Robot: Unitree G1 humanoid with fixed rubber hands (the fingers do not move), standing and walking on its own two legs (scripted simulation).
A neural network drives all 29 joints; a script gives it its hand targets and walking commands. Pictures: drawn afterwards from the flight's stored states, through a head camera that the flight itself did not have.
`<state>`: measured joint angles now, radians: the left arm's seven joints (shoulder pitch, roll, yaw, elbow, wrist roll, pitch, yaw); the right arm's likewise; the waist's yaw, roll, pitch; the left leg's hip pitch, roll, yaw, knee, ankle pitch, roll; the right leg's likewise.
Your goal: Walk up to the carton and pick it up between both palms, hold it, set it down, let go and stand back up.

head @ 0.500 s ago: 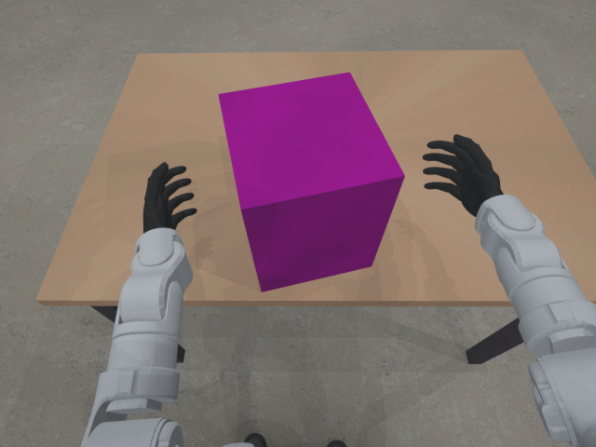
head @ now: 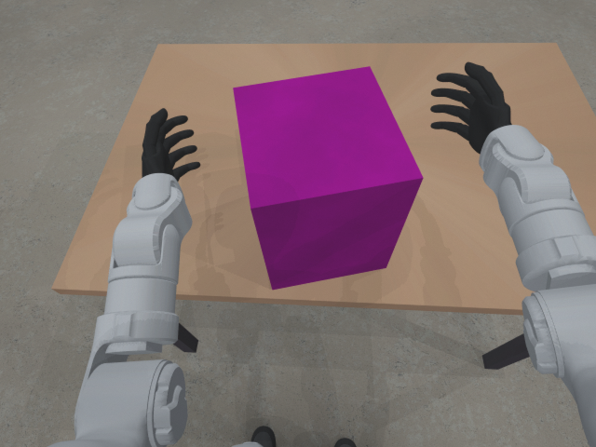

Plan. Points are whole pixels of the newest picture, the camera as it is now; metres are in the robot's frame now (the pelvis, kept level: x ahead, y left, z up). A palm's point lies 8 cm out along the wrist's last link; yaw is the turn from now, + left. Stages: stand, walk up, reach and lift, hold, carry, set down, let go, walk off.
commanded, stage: reach and lift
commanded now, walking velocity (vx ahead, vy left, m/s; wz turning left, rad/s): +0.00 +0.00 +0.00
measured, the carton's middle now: (317, 186) +0.48 +0.04 +0.00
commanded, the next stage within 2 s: none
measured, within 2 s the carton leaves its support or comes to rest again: neither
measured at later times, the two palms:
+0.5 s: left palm (164, 147) +0.43 +0.23 +0.12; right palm (466, 99) +0.53 -0.15 +0.14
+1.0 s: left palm (195, 201) +0.42 +0.22 +0.02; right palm (427, 161) +0.51 -0.12 +0.03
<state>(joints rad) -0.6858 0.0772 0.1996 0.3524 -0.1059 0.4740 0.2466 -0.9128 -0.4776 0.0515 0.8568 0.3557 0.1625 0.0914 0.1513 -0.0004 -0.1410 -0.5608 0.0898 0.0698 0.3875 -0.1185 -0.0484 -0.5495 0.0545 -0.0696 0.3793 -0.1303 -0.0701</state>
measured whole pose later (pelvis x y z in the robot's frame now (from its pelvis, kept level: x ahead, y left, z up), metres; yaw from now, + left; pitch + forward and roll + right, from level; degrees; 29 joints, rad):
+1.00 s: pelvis +0.00 +0.01 -0.02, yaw -1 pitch +30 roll -1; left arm -0.87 0.00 0.26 0.98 -0.02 -0.12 0.21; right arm -1.06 -0.37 -0.02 1.25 0.18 -0.17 0.06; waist 0.21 0.00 -0.24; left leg -0.87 0.09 0.08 0.47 -0.13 -0.03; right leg -0.84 0.05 -0.05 0.42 -0.11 -0.05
